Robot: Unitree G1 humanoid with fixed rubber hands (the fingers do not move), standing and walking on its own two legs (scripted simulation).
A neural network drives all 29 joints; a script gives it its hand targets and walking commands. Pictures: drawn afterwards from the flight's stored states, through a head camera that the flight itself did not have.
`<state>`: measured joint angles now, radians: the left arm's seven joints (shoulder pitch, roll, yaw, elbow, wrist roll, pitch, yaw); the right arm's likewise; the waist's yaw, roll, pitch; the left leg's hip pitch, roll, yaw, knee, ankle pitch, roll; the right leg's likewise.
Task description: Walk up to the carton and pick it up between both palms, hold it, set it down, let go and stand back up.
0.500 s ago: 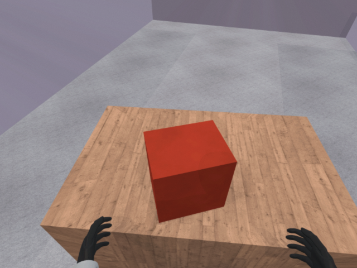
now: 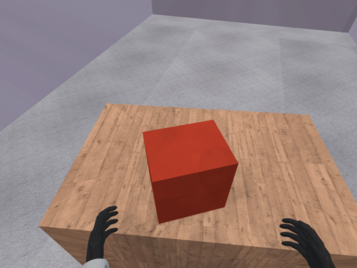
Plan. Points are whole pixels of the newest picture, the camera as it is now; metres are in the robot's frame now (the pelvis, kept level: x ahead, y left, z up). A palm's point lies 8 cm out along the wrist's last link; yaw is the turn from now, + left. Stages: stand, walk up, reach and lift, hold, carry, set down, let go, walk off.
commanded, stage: reach and lift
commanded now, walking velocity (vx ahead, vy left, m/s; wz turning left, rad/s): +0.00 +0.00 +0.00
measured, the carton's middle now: (186, 171) +0.42 +0.01 -0.07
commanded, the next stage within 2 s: none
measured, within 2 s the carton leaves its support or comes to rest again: neither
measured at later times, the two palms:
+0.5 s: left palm (106, 224) +0.23 +0.20 -0.02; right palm (303, 228) +0.23 -0.26 -0.02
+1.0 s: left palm (106, 200) +0.27 +0.20 +0.02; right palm (285, 185) +0.32 -0.22 +0.03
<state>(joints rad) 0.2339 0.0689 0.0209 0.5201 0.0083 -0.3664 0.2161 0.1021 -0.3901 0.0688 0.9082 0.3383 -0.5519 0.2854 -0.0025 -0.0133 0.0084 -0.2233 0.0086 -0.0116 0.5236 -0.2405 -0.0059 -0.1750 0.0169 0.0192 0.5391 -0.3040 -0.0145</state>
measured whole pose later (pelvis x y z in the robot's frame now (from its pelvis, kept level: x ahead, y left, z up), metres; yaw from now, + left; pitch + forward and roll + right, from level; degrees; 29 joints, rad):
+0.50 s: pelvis +0.01 +0.00 +0.00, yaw +0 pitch -1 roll +0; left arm 0.10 0.07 0.02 0.52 0.01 -0.29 0.21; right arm -0.02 -0.39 0.12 0.88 0.37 -0.53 0.25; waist 0.00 -0.01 0.00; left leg -0.27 0.01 -0.01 0.52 -0.25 -0.01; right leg -0.22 0.02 0.02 0.54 -0.31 -0.02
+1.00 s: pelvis +0.01 +0.00 +0.00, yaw +0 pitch -1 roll +0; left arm -0.08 0.07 0.02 0.48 0.01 -0.11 0.22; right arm -0.26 -0.39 0.13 0.85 0.39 -0.36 0.20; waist 0.05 -0.01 -0.01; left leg -0.26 0.01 -0.01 0.51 -0.24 -0.01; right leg -0.22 0.02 0.02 0.53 -0.31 -0.02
